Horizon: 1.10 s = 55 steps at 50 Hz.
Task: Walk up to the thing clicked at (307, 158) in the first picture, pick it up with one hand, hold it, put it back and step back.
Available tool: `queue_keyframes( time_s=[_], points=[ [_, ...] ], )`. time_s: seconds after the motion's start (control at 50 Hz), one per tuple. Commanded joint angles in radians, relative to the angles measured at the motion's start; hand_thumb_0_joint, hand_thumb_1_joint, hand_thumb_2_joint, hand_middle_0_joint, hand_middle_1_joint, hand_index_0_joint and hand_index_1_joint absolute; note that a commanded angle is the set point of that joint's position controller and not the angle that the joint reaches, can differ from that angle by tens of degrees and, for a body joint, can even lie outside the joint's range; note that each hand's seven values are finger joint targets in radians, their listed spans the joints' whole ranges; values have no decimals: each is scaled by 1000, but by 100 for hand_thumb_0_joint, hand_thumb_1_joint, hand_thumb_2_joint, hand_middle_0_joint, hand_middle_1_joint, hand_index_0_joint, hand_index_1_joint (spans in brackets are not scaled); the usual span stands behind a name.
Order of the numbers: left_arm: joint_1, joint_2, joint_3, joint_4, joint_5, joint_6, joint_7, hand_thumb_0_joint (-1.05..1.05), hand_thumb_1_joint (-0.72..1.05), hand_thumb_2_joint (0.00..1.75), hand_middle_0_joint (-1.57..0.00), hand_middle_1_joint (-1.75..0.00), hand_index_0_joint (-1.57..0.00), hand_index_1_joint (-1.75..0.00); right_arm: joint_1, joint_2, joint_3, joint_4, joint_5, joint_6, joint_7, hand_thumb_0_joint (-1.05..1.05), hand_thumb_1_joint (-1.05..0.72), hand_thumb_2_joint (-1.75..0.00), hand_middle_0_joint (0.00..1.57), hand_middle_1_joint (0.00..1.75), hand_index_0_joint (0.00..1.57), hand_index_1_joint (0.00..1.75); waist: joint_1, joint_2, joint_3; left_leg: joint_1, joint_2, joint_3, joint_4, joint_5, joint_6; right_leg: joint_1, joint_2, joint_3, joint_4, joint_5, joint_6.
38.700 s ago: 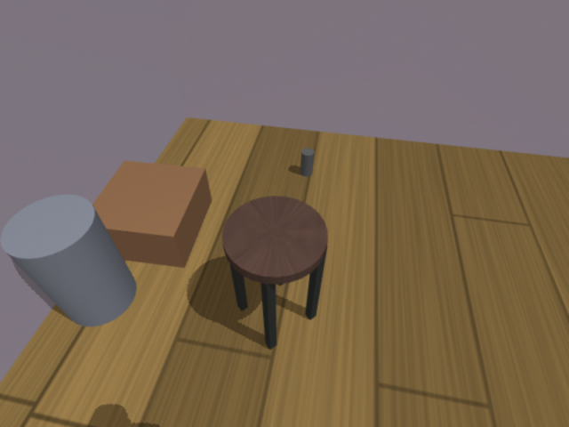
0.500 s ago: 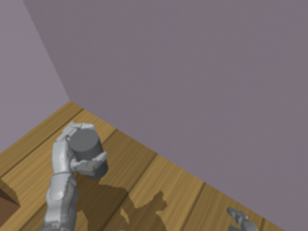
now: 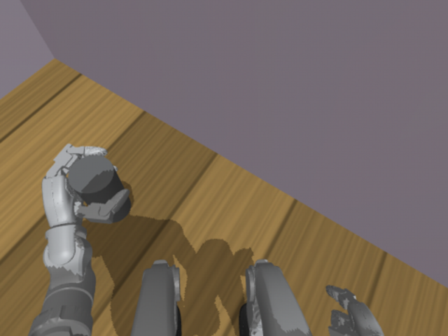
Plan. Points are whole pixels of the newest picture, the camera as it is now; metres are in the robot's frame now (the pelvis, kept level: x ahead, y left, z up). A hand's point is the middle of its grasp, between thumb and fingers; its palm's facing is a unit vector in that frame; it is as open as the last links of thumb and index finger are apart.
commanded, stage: crouch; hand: left
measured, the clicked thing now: (104, 192) +0.39 +0.21 -0.04
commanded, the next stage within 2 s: lower in 1.22 s
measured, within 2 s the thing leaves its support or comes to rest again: neither
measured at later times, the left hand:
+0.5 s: hand (121, 213) +0.40 +0.23 -0.21, palm faces +0.21 -0.98 -0.01, open 9.8 cm
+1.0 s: hand (127, 217) +0.41 +0.24 -0.30, palm faces +0.20 -0.98 +0.00, open 9.8 cm
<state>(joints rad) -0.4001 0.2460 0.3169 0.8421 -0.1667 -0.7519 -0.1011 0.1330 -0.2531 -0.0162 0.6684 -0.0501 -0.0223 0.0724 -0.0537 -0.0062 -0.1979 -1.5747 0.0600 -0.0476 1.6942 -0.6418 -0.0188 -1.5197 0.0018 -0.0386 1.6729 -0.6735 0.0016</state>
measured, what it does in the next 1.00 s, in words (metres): lowers itself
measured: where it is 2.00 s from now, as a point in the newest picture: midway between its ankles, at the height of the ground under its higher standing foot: outside the picture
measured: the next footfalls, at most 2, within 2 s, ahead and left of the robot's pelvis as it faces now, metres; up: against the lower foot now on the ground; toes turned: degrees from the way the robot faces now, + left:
none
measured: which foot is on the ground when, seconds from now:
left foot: down 0.00-1.00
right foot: down 0.00-1.00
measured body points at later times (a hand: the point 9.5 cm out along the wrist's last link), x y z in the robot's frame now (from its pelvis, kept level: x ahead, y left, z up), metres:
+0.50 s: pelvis -0.05 +0.00 -0.18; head +0.15 +0.04 +0.22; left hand +0.38 +0.28 -0.21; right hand +0.06 -0.27 -0.30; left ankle +0.06 +0.13 -0.52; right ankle +0.05 -0.12 -0.52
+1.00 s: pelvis -0.05 +0.00 -0.24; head +0.17 +0.07 +0.15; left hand +0.40 +0.29 -0.30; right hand +0.05 -0.28 -0.34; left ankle +0.06 +0.13 -0.52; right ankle +0.05 -0.12 -0.52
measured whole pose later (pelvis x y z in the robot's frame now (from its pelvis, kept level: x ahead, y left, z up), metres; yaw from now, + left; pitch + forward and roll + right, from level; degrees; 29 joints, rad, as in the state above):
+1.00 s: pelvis -0.05 +0.00 -0.24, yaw -7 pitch +25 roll -8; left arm -0.64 0.51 0.55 1.12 -0.12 -0.81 -0.19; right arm 0.03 -0.30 0.14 0.71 -0.17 0.02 0.11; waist -0.16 -0.08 0.02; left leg -2.27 0.05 -0.19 2.48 -0.67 -0.03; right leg -2.17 0.04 -0.12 2.40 -0.68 0.01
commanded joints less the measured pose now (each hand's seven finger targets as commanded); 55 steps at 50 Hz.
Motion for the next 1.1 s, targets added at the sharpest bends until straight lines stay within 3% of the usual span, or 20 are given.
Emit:
queue_keyframes(
  time_s=[0.0,0.04,0.08,0.12,0.14,0.16,0.24,0.3,0.38,0.48,0.54,0.6,0.64,0.68,0.7,0.74,0.84,0.94,1.0,1.08],
  points=[
    [-294,159,42,-148,-12,-85,-30,0,22,126,-126,-136,-126,-138,72,-180,-60,-62,-12,-26,-4,0,-91,-91,20,30,20,30,-16,61,-569,304,-35,-13,-64,327,39,132,27,21,-108,328,-29],
    [-320,194,68,-106,1,-87,-41,0,24,126,-126,-136,-126,-137,84,-187,-61,-49,-19,-23,-2,0,-91,-91,20,30,20,30,-26,55,-578,239,-33,-12,-5,327,40,100,26,19,-57,332,-28],
    [-336,214,94,-68,6,-97,-51,0,20,125,-124,-135,-125,-136,68,-179,-51,-44,-27,-21,4,0,-91,-91,20,30,20,30,-13,54,-546,164,-34,-11,22,241,35,41,26,12,-15,248,-32],
    [-388,224,102,-59,8,-109,-51,0,19,126,-125,-136,-125,-138,58,-177,-49,-46,-36,-19,5,0,-91,-91,20,30,20,30,-22,64,-538,82,-33,-2,55,143,30,16,25,23,0,157,-31],
    [-380,235,130,-31,8,-112,-49,0,22,127,-124,-136,-124,-137,58,-181,-47,-40,-38,-19,6,0,-90,-91,20,30,20,30,-13,58,-536,67,-32,-2,70,121,29,-13,26,14,23,134,-32],
    [-398,233,117,-30,14,-116,-49,0,22,127,-125,-137,-126,-138,54,-183,-45,-39,-40,-19,7,0,-90,-91,20,30,20,30,-21,68,-553,52,-33,-2,89,104,27,-39,29,8,48,120,-35],
    [-463,304,158,-12,29,-134,-56,0,20,127,-124,-137,-125,-138,58,-194,-33,-18,-49,-14,7,0,-91,-91,20,30,20,30,-23,112,-584,26,-31,0,170,134,26,-117,32,-17,150,153,-39],
    [-509,317,170,1,31,-141,-63,0,18,126,-125,-136,-125,-137,58,-200,-27,-8,-56,-11,8,0,-91,-91,20,30,20,30,-32,134,-595,-9,-32,6,220,115,25,-167,35,-32,210,142,-42],
    [-539,343,177,45,44,-136,-66,0,14,124,-120,-132,-120,-133,52,-214,-20,1,-64,-3,5,0,-91,-91,20,30,20,30,-46,154,-541,-84,-33,12,260,17,23,-236,37,-50,252,68,-41],
    [-535,374,201,79,46,-121,-76,0,16,121,-119,-131,-120,-131,52,-236,-4,4,-71,7,7,0,-91,-91,20,30,20,30,-56,156,-533,-125,-32,0,320,22,23,-281,39,-80,330,80,-38],
    [-571,400,213,92,44,-117,-68,0,19,122,-119,-131,-120,-131,39,-243,14,0,-75,8,7,0,-90,-91,20,30,20,30,-74,138,-470,-213,-35,-4,356,-34,29,-307,41,-90,348,41,-34],
    [-557,424,225,95,43,-122,-71,0,19,120,-119,-129,-119,-130,24,-249,27,-7,-81,11,7,0,-90,-91,20,30,20,30,-73,132,-449,-264,-35,-3,387,-57,31,-310,46,-93,362,20,-32],
    [-541,450,245,94,46,-122,-70,0,21,121,-119,-130,-120,-130,25,-260,32,-6,-86,13,8,0,-90,-91,20,30,20,30,-66,137,-461,-260,-32,-7,404,-41,29,-312,48,-99,383,37,-31],
    [-538,437,235,95,45,-121,-73,0,18,122,-118,-130,-119,-131,24,-264,43,-4,-92,16,11,0,-91,-91,20,30,20,30,-80,158,-464,-253,-30,-15,428,-8,27,-322,50,-106,410,74,-32],
    [-530,453,251,95,44,-120,-72,0,20,123,-118,-131,-119,-131,28,-269,47,-7,-95,16,11,0,-90,-91,20,30,20,30,-84,158,-466,-257,-29,-18,438,12,26,-314,51,-110,415,93,-31],
    [-528,463,250,88,41,-122,-73,0,19,120,-118,-129,-119,-130,18,-272,54,-6,-98,21,12,0,-90,-91,20,30,20,30,-78,181,-451,-260,-25,-24,445,6,23,-344,54,-115,432,88,-34],
    [-500,456,236,89,40,-129,-86,0,23,123,-118,-131,-119,-131,20,-285,73,0,-114,28,18,0,-91,-91,20,30,20,30,-100,199,-427,-262,-21,-39,483,53,20,-337,60,-131,465,141,-32],
    [-497,497,254,76,32,-137,-86,0,23,121,-117,-129,-118,-129,1,-303,86,-7,-126,32,22,0,-91,-91,20,30,20,30,-108,196,-416,-294,-18,-49,522,47,23,-327,63,-139,486,143,-27],
    [-485,473,238,91,29,-142,-85,0,24,121,-118,-130,-119,-130,-15,-311,95,-13,-133,36,26,0,-91,-91,20,30,20,30,-118,211,-387,-271,-16,-64,524,36,17,-369,66,-156,500,135,-30],
    [-463,515,263,78,24,-149,-85,0,23,120,-118,-129,-119,-129,-18,-324,102,-14,-142,39,29,0,-91,-91,20,30,20,30,-111,207,-407,-287,-15,-63,554,66,19,-329,68,-155,509,166,-25]
  ],
)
